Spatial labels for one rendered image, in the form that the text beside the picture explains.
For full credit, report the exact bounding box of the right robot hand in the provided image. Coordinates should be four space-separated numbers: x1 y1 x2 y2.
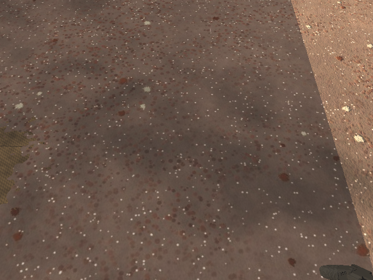
319 264 373 280

